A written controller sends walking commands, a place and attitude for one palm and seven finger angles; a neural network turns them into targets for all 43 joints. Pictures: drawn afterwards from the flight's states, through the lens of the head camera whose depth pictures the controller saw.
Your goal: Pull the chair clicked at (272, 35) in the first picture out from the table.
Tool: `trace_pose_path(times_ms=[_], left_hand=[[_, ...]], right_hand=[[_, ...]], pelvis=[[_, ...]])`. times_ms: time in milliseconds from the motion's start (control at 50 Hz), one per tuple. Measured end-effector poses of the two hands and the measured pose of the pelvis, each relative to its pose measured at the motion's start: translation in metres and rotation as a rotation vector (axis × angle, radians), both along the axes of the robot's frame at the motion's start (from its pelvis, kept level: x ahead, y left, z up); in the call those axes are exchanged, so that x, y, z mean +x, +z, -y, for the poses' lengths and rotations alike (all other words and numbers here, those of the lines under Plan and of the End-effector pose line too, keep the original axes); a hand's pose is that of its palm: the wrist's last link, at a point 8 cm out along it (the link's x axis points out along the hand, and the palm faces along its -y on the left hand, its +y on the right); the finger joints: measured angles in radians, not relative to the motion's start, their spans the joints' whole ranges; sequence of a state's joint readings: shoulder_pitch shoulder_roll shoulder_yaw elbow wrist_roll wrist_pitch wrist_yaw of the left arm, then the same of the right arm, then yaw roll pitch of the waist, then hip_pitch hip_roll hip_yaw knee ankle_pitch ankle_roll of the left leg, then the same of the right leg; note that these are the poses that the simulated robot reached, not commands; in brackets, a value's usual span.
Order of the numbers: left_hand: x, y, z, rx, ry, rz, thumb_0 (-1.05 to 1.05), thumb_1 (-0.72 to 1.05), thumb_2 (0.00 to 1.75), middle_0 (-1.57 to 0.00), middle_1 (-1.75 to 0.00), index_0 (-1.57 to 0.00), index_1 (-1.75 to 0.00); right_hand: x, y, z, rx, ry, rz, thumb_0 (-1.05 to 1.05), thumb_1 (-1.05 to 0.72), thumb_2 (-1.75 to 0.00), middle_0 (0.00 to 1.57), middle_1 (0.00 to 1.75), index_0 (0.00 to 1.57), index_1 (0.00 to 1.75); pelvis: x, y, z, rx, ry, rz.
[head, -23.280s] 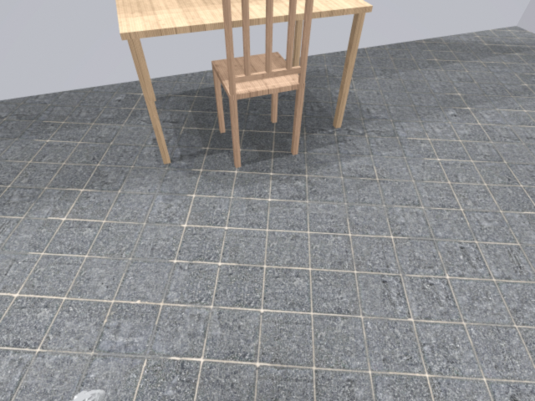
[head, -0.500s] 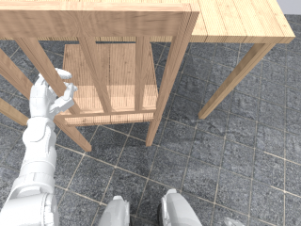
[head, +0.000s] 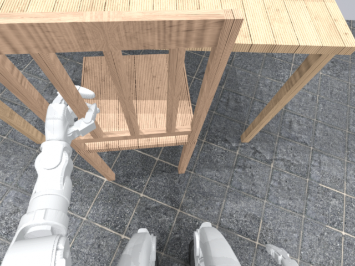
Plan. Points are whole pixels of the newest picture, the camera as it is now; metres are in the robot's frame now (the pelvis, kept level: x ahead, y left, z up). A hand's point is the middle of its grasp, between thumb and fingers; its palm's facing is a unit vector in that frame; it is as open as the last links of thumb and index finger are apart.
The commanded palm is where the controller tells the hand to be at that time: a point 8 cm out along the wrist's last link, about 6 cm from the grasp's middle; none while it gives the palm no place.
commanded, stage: step backward, pulling the chair out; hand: left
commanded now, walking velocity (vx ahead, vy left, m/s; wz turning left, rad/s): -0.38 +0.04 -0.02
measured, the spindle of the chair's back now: (126, 102) +0.46 +0.11 +0.02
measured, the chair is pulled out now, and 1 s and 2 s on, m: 0.02 0.12 0.17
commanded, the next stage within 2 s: none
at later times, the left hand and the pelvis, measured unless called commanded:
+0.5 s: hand (98, 129) +0.40 +0.17 +0.02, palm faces +0.08 -0.99 -0.15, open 5.4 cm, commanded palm +0.38 +0.21 +0.02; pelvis +0.01 +0.01 +0.08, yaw -2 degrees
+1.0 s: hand (110, 166) +0.32 +0.13 +0.02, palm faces +0.13 -0.98 -0.14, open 5.4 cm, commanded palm +0.31 +0.18 +0.02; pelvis -0.06 -0.02 +0.08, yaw +0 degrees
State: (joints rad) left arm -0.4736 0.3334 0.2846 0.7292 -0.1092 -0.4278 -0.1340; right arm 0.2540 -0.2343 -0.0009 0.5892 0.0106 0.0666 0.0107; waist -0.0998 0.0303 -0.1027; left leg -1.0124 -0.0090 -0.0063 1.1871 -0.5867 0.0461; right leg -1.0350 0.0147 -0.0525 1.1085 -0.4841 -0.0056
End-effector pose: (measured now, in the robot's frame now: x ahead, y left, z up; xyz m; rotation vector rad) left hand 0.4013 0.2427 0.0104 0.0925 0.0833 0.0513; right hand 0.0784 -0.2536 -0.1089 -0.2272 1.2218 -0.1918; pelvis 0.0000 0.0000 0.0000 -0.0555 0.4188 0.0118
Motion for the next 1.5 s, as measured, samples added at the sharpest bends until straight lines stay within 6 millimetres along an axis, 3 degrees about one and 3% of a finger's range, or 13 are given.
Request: trace_pose_path(times_ms=[160, 240, 320, 460, 660, 900, 1140, 1260, 1400, 1500], left_hand=[[-0.005, 0.019, 0.011, -0.032, 0.157, -0.310, 0.05, 0.69, 0.76, -0.34, -1.18, -0.46, -1.45], [-0.008, 0.023, 0.016, -0.008, 0.122, -0.373, 0.07, 0.68, 0.74, -0.34, -1.14, -0.48, -1.45], [-0.012, 0.024, 0.019, 0.015, 0.079, -0.392, 0.06, 0.68, 0.73, -0.34, -1.16, -0.49, -1.45], [-0.024, 0.025, 0.024, 0.025, 0.073, -0.394, 0.05, 0.68, 0.73, -0.33, -1.16, -0.50, -1.45], [-0.048, 0.026, 0.039, 0.024, 0.119, -0.404, 0.05, 0.67, 0.73, -0.34, -1.14, -0.50, -1.45], [-0.091, 0.027, 0.058, 0.018, 0.120, -0.415, 0.04, 0.67, 0.71, -0.29, -1.14, -0.50, -1.45], [-0.133, 0.027, 0.063, 0.005, 0.143, -0.424, 0.04, 0.67, 0.73, -0.27, -1.15, -0.50, -1.45], [-0.138, 0.027, 0.060, 0.011, 0.137, -0.420, 0.04, 0.66, 0.74, -0.26, -1.16, -0.50, -1.45], [-0.139, 0.027, 0.060, 0.016, 0.151, -0.412, 0.04, 0.65, 0.77, -0.27, -1.18, -0.50, -1.45], [-0.140, 0.027, 0.061, 0.016, 0.156, -0.415, 0.04, 0.65, 0.77, -0.28, -1.17, -0.50, -1.45]], right_hand=[[-0.005, 0.059, -0.013, -0.030, -0.069, -0.025, 0.00, -0.91, -0.89, 0.20, 0.30, 0.20, 0.30], [-0.014, 0.079, -0.008, -0.072, -0.083, -0.032, 0.00, -0.91, -0.89, 0.20, 0.30, 0.20, 0.30], [-0.026, 0.087, -0.002, -0.106, -0.100, -0.046, 0.00, -0.91, -0.89, 0.20, 0.30, 0.20, 0.30], [-0.045, 0.079, 0.000, -0.083, -0.121, -0.073, 0.00, -0.91, -0.90, 0.20, 0.30, 0.20, 0.30], [-0.059, 0.069, 0.004, -0.034, -0.134, -0.061, 0.00, -0.91, -0.89, 0.20, 0.30, 0.20, 0.30], [-0.069, 0.078, 0.037, -0.106, -0.110, 0.049, 0.00, -0.91, -0.89, 0.20, 0.30, 0.20, 0.30], [-0.097, 0.074, 0.035, -0.086, -0.091, 0.088, 0.00, -0.91, -0.89, 0.20, 0.30, 0.20, 0.30], [-0.108, 0.067, 0.025, -0.070, -0.082, 0.084, 0.00, -0.91, -0.89, 0.20, 0.30, 0.20, 0.30], [-0.102, 0.052, 0.020, -0.021, -0.081, 0.111, 0.01, -0.91, -0.89, 0.20, 0.30, 0.20, 0.30], [-0.101, 0.058, 0.025, -0.034, -0.065, 0.109, 0.01, -0.91, -0.89, 0.20, 0.30, 0.20, 0.30]], pelvis=[[0.012, 0.060, -0.008, 0.012, 0.010, 0.112], [0.014, 0.074, -0.013, 0.001, 0.008, 0.144], [0.013, 0.079, -0.017, 0.003, -0.004, 0.173], [0.009, 0.081, -0.015, 0.020, -0.036, 0.221], [-0.010, 0.082, 0.002, 0.025, -0.035, 0.230], [-0.049, 0.080, 0.011, 0.047, -0.028, 0.261], [-0.074, 0.079, 0.011, 0.048, -0.006, 0.310], [-0.077, 0.076, 0.010, 0.063, -0.029, 0.324], [-0.081, 0.068, 0.019, 0.067, -0.027, 0.341], [-0.083, 0.073, 0.015, 0.068, -0.002, 0.336]])
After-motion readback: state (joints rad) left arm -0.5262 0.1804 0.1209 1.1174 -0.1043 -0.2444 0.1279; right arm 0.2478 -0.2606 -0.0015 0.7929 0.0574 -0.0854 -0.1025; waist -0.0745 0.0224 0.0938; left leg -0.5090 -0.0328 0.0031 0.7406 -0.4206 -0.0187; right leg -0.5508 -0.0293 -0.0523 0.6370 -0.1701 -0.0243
